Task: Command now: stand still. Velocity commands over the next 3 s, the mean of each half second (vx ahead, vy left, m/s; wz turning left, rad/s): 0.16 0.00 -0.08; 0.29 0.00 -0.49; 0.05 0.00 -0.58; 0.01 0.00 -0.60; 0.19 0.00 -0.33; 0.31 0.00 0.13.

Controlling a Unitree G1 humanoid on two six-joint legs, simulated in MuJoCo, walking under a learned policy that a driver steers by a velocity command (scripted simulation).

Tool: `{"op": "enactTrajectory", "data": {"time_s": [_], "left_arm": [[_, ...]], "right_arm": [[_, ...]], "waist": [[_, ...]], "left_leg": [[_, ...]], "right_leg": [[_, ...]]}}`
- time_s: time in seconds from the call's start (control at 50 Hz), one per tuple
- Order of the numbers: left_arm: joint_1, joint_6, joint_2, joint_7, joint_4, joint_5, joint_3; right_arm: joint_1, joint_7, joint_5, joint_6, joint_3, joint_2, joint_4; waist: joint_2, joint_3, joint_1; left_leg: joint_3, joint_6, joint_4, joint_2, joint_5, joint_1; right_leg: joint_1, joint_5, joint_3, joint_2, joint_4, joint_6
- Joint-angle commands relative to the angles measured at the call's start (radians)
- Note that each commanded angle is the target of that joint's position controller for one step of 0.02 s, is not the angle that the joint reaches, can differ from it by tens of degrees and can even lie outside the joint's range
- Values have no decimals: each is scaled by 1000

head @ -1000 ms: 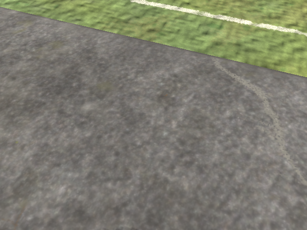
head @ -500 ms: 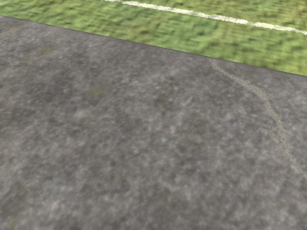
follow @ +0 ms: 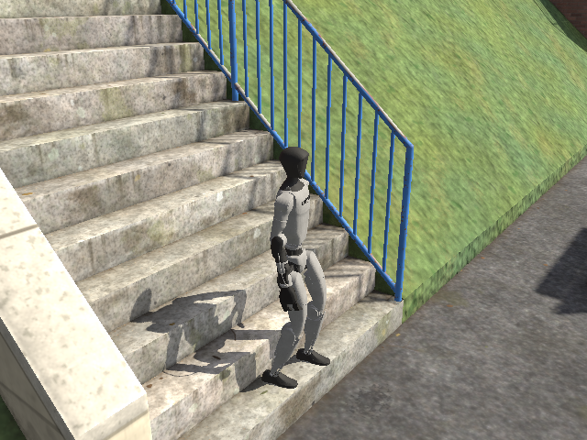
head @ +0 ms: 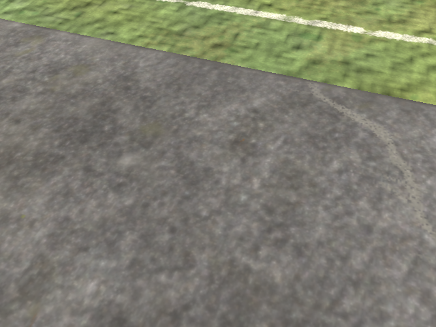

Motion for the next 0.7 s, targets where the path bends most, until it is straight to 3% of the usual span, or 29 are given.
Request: {"op": "enactTrajectory", "data": {"time_s": [0.02,0.16,0.18,0.22,0.26,0.28,0.3,0.32,0.36,0.4,0.44,0.46,0.48,0.5,0.52,0.54,0.56,0.58,0.6,0.62,0.64,0.66,0.68,0.7], "left_arm": [[108,-3,77,1,-2,1,14],[112,-3,77,0,-1,1,18],[122,-3,84,1,1,0,22],[117,-7,123,4,-9,-5,39],[113,-14,198,14,-36,-19,73],[130,-16,222,23,-39,-24,89],[151,-9,198,29,-47,-32,85],[180,-14,195,33,-36,-21,95],[166,-20,183,39,-48,-28,94],[93,-26,189,41,-89,-39,95],[-28,-32,195,39,-133,-31,89],[-155,-51,194,41,-178,-25,81],[-248,-79,102,46,-221,-21,60],[-77,-104,51,42,-227,-78,57],[-126,-107,96,47,-241,-120,65],[-160,-94,116,52,-242,-102,69],[-101,-66,98,55,-213,-73,72],[-12,-40,94,41,-187,-37,71],[37,-29,115,21,-174,-35,83],[4,-28,124,0,-179,-48,84],[-45,-24,126,-10,-216,-41,80],[-151,-30,117,-18,-266,-28,68],[-214,-39,102,-33,-290,-17,64],[-275,-44,105,-47,-313,-16,63]], "right_arm": [[15,-3,1,-7,-10,-77,-18],[26,-6,2,-9,-8,-81,-5],[26,-7,3,-9,-7,-80,-5],[-10,-12,3,-12,-6,-75,-21],[-58,-9,6,-32,-15,-96,-44],[-97,-1,12,-50,-18,-102,-67],[-122,-2,32,-66,-15,-94,-91],[-138,13,17,-89,-23,-98,-90],[-70,32,20,-116,-30,-89,-79],[1,45,16,-137,-28,-68,-54],[248,54,9,-149,-52,-80,30],[456,56,2,-154,-81,-129,77],[643,64,-20,-166,-99,-231,128],[608,77,-8,-185,-100,-275,123],[460,82,10,-201,-78,-221,93],[379,84,8,-203,-51,-151,65],[311,89,-15,-189,-27,-94,46],[248,82,-40,-176,-15,-71,27],[184,79,-57,-174,6,-46,1],[139,59,-45,-182,28,-2,-8],[94,37,-44,-187,34,-19,-35],[92,6,-31,-192,36,-35,-35],[187,-15,-32,-187,39,-40,-13],[259,-37,-29,-182,42,-47,7]], "waist": [[-27,50,-4],[-27,50,-4],[-38,42,1],[-76,83,13],[-141,139,43],[-161,173,59],[-135,197,59],[-140,174,69],[-135,135,28],[-107,94,-22],[-86,24,-170],[-17,-2,-304],[281,-21,-350],[324,-21,-206],[153,111,-144],[30,137,-124],[-85,121,-62],[-12,56,-6],[-1,39,40],[70,41,52],[95,89,61],[121,123,44],[74,118,2],[69,117,-32]], "left_leg": [[-54,50,-34,64,170,73],[-52,47,-41,67,164,63],[-32,45,-26,49,98,56],[14,44,49,4,-35,-6],[69,57,265,-16,-194,-189],[66,71,344,21,-219,-310],[91,92,255,21,-300,-371],[58,85,391,63,-222,-387],[50,83,466,75,-270,-407],[97,70,443,42,-258,-265],[175,67,388,-27,-198,145],[121,93,296,-6,-213,325],[-240,176,138,203,-132,387],[-721,314,-82,423,-328,325],[-750,332,-53,482,-428,217],[-622,294,23,464,-342,122],[-465,238,101,415,-294,-25],[-359,186,134,376,-214,-88],[-212,141,163,279,-185,-205],[-116,85,171,231,-247,-236],[11,74,134,178,-276,-397],[85,71,157,155,-296,-491],[110,86,200,151,-296,-479],[130,88,253,143,-258,-443]], "right_leg": [[-129,260,68,-82,-98,-20],[-117,268,69,-81,-108,-23],[-114,179,78,-82,-129,-29],[-156,-122,139,-109,-199,-72],[-141,-329,258,-209,-245,-167],[-110,-343,313,-271,-255,-213],[-52,-276,308,-263,-232,-210],[-48,-203,347,-309,-204,-241],[-47,-96,344,-303,-114,-252],[-179,-52,297,-255,-11,-228],[-478,26,215,-153,185,-181],[-643,204,158,-65,493,-131],[-843,-192,136,118,1017,-80],[-1000,-246,274,163,1045,-120],[-1120,-157,303,91,1092,-137],[-1122,-82,280,56,1102,-150],[-1026,6,265,14,1039,-153],[-916,91,247,-22,1018,-161],[-803,291,219,-3,980,-160],[-792,418,234,-17,921,-157],[-678,574,171,16,758,-136],[-591,725,118,22,593,-98],[-538,847,63,54,510,-68],[-505,931,44,67,431,-49]]}}
Next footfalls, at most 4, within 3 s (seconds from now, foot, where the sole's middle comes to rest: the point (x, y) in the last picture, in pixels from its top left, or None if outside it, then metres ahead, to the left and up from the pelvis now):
0.46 left None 0.09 0.15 -0.78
0.90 right None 0.40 -0.06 -0.98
1.30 left None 0.54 0.12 -0.98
1.74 right None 0.36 -0.05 -0.98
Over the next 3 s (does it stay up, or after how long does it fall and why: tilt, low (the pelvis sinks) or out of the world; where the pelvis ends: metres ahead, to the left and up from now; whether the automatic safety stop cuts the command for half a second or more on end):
stays up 0.53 -0.21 -0.20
